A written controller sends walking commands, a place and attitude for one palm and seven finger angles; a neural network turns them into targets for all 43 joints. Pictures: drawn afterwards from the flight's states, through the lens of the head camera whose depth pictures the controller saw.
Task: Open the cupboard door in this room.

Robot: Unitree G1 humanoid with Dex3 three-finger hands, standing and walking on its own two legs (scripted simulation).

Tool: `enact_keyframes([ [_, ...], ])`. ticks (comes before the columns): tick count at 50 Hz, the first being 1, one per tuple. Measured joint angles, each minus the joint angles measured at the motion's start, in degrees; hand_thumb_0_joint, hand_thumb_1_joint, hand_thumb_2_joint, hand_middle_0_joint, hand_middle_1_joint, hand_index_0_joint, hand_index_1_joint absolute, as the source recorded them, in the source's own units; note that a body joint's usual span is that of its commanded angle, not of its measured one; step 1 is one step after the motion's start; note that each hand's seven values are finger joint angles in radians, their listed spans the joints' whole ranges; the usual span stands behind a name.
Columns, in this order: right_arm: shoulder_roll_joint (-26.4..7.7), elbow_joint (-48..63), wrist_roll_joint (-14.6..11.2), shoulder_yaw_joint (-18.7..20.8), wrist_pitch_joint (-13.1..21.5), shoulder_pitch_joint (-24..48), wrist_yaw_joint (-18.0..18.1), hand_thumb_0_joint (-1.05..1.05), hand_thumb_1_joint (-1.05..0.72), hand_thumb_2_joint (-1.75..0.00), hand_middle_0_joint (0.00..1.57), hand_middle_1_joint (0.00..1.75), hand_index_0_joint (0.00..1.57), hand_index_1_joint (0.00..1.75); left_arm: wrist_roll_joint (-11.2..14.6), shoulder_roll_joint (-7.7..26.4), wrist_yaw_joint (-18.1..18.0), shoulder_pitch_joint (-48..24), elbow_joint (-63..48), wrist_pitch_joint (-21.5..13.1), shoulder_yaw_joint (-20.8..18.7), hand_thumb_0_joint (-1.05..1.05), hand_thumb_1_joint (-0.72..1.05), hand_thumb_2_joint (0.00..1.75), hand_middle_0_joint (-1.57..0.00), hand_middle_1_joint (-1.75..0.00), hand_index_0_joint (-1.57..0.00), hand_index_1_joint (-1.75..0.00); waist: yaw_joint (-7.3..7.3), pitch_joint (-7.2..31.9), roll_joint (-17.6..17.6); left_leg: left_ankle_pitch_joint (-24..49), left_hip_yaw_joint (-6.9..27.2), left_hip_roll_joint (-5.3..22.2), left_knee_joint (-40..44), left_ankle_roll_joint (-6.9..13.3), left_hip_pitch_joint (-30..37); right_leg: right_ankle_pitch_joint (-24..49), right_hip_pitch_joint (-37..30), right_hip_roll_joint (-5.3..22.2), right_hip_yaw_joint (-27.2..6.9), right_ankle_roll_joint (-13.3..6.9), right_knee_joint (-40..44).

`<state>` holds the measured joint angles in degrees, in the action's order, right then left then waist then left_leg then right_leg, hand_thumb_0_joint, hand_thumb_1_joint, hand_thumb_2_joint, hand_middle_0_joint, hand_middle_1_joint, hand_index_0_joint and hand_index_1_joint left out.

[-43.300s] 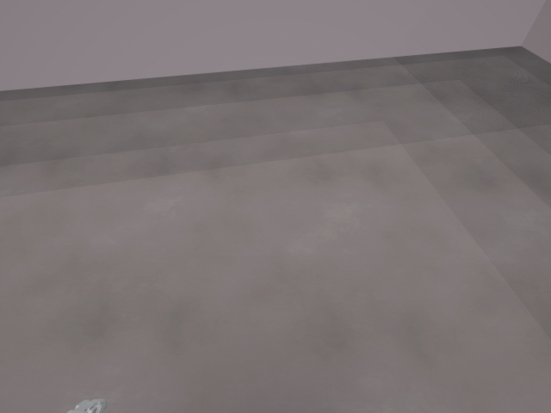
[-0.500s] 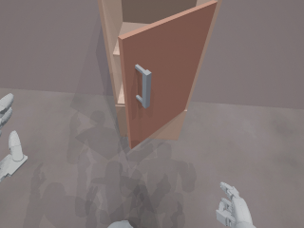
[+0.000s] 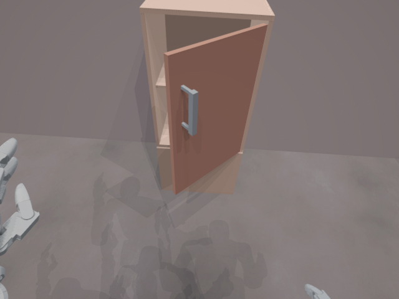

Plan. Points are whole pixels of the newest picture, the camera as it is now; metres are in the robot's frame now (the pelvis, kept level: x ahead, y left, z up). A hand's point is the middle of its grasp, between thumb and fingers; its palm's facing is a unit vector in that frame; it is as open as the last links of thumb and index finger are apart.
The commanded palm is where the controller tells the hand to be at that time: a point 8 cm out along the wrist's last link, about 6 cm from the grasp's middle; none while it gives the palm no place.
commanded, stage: stop stepping back and stand still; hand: left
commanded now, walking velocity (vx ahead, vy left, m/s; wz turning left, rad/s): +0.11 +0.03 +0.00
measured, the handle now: (188, 110) +0.61 +0.07 +0.06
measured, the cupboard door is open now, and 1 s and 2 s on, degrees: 45 45 45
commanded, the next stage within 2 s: let the arm hang, fingers relaxed in 0.34 s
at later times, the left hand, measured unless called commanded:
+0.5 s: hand (35, 236) +0.19 +0.28 +0.10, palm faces +0.30 -0.81 -0.50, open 7.4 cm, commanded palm none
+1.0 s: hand out of the picture -0.09 +0.22 -0.17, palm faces +0.05 -0.97 -0.25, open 7.3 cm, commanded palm none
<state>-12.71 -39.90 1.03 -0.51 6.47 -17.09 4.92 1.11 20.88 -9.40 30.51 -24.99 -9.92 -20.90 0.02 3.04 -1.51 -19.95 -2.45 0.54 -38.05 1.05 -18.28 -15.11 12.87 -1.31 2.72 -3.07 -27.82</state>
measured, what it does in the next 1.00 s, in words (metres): steps on the spot: left foot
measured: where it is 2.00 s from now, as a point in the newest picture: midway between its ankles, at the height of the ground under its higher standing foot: outside the picture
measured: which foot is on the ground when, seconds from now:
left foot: up 0.00-0.02, down 0.04-1.00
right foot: down 0.00-1.00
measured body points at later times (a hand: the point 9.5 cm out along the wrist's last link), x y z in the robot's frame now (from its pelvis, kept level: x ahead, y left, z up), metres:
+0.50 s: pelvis -0.02 +0.02 +0.00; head -0.02 +0.01 +0.45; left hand +0.17 +0.32 +0.12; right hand +0.14 -0.22 -0.10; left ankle +0.00 +0.12 -0.74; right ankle +0.00 -0.09 -0.74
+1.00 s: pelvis -0.03 +0.02 +0.00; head -0.01 +0.02 +0.45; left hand -0.09 +0.27 -0.15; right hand -0.05 -0.22 -0.16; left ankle +0.00 +0.12 -0.74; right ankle +0.00 -0.09 -0.74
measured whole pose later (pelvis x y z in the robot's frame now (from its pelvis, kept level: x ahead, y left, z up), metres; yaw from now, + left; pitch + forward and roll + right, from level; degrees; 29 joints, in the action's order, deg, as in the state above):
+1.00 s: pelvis -0.03 +0.02 +0.00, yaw +2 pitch -1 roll +0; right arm -10.6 -65.0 1.3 0.0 -1.8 -17.7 1.1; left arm -0.6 12.3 -0.9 18.3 66.7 1.2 -0.5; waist 0.0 -4.3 1.0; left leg -9.9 -1.1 -0.3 -24.6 1.2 -13.3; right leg -10.5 11.8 0.3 4.8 -1.4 -23.7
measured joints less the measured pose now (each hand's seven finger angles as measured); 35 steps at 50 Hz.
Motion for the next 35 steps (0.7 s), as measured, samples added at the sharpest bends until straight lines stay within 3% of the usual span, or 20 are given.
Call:
enact_keyframes([
  [2,-0.9,0.3,0.0,0.4,0.8,-0.8,0.5,0.02,-0.9,-0.9,0.2,0.3,0.21,0.3,-0.1,-0.1,-0.1,-0.7,-0.1,-0.6,0.0,0.02,0.89,0.9,-0.22,-0.3,-0.21,-0.3,-1.0,0.1,1.0,1.8,0.5,1.1,7.5,0.4,4.0,-0.9,0.8,-0.3,1.0,0.4,-1.9],
  [5,-0.7,0.3,-0.2,0.7,1.1,0.0,0.5,0.02,-0.9,-0.9,0.2,0.3,0.21,0.3,0.2,0.9,-0.1,-0.3,0.0,-1.6,-1.3,0.02,0.89,0.9,-0.22,-0.3,-0.21,-0.3,-1.53,-1.2,0.2,4.9,-0.4,0.5,8.0,-0.7,4.8,-1.2,0.9,0.5,0.2,1.0,-3.3],
  [9,0.1,1.5,-0.3,0.4,2.1,0.5,0.2,0.02,-0.9,-0.9,0.2,0.3,0.2,0.3,0.1,2.8,0.1,1.2,0.5,-2.4,-3.1,0.02,0.89,0.9,-0.22,-0.3,-0.21,-0.3,-2.12,-1.5,0.4,4.9,-1.2,0.3,8.5,-0.6,5.0,-0.7,1.0,0.7,-0.5,1.3,-3.1],
  [22,0.8,2.3,-0.1,-0.3,2.2,4.0,-1.0,0.01,-0.9,-0.9,0.2,0.3,0.21,0.3,0.3,0.7,1.3,1.2,1.3,-2.2,-0.7,0.02,0.89,0.9,-0.22,-0.3,-0.21,-0.3,-0.17,-3.5,2.1,6.4,-1.2,0.7,10.3,-0.3,4.8,2.2,0.0,0.2,-0.5,1.7,1.3],
  [24,-0.7,-0.3,-0.3,0.5,3.0,5.1,-3.1,0.01,-0.9,-0.9,0.2,0.3,0.21,0.3,-1.3,1.6,3.5,-3.4,9.2,-1.9,2.6,0.01,0.89,0.9,-0.21,-0.3,-0.2,-0.3,0.13,-2.6,3.1,6.5,-0.4,0.0,9.0,0.0,2.6,1.8,2.1,1.0,0.3,1.9,-0.4],
  [27,-3.3,-4.9,0.1,0.9,-1.1,8.4,-4.7,0.01,-0.9,-0.9,0.2,0.3,0.21,0.3,-2.5,0.2,7.0,-12.0,30.0,5.2,9.6,0.0,0.9,0.9,-0.21,-0.3,-0.2,-0.3,0.47,-1.7,4.7,6.0,-0.3,-1.5,6.6,0.8,0.1,-0.2,5.4,2.7,0.4,2.3,-5.2],
  [30,-3.8,-8.2,0.4,0.8,-4.1,10.4,-5.1,0.01,-0.9,-0.9,0.2,0.3,0.21,0.3,-3.2,-3.2,8.7,-16.3,50.1,10.6,15.0,0.01,0.9,0.9,-0.2,-0.29,-0.19,-0.3,-0.37,-2.4,5.0,5.7,-0.5,-1.7,5.7,0.9,0.0,-0.8,5.7,2.9,0.2,2.5,-6.6],
  [35,-2.2,-12.6,0.7,0.4,-6.7,8.8,-5.1,0.01,-0.91,-0.9,0.2,0.3,0.2,0.3,-2.8,-9.0,9.7,-16.6,71.7,13.1,21.3,0.01,0.91,0.9,-0.2,-0.29,-0.19,-0.3,-1.81,-5.0,2.0,6.5,-0.1,-1.2,7.1,0.3,1.7,0.2,3.6,2.3,0.6,1.9,-4.5],
])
